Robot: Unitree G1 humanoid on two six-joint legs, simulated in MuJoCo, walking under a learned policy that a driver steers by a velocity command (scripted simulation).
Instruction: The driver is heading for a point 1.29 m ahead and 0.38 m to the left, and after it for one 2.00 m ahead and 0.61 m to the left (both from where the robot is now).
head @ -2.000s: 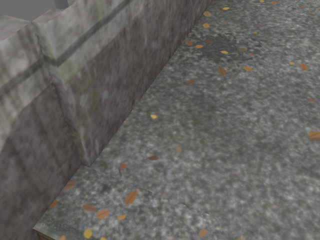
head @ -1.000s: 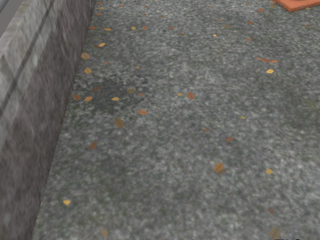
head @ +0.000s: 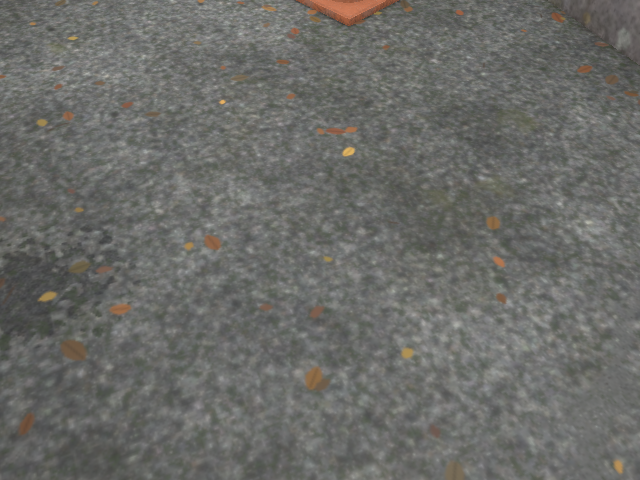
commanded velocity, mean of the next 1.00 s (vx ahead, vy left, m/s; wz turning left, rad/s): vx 0.48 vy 0.00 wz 0.25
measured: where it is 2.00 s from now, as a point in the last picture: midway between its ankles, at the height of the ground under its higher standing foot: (177, 279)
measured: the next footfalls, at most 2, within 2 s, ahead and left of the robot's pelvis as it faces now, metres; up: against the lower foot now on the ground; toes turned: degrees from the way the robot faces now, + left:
right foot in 0.36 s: +0.38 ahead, -0.11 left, +0.00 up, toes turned -3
left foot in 0.84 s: +0.69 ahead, +0.13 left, +0.00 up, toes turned +16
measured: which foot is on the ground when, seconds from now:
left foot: down 0.00-0.36, up 0.38-0.82, down 0.84-1.00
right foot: up 0.00-0.34, down 0.36-0.86, up 0.88-1.00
